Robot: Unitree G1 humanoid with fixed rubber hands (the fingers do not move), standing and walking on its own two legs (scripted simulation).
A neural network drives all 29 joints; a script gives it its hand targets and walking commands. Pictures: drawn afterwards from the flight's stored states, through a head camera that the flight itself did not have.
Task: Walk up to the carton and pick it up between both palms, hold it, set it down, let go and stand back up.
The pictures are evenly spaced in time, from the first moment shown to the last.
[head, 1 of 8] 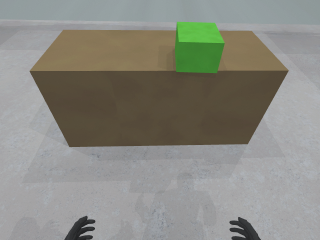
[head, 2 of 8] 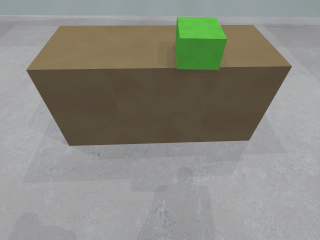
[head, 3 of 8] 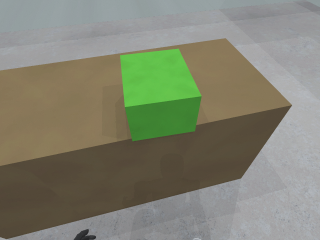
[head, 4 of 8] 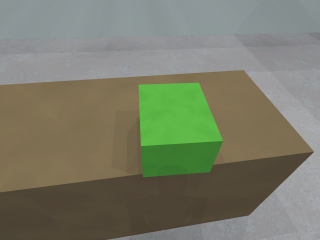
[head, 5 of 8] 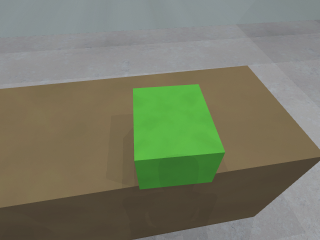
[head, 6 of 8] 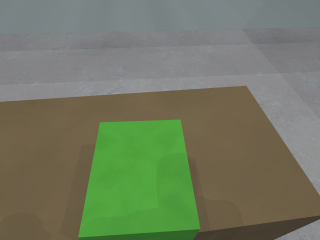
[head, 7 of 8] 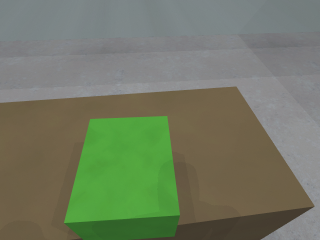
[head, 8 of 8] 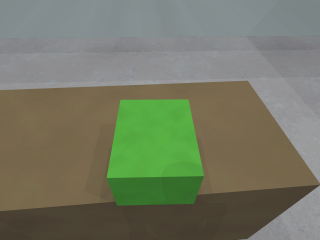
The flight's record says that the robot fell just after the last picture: no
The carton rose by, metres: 0.00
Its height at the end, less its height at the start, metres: +0.00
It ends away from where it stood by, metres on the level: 0.00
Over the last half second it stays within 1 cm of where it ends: yes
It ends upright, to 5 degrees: yes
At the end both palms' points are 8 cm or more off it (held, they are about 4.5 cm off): yes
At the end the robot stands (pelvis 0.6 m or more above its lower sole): yes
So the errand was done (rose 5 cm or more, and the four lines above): no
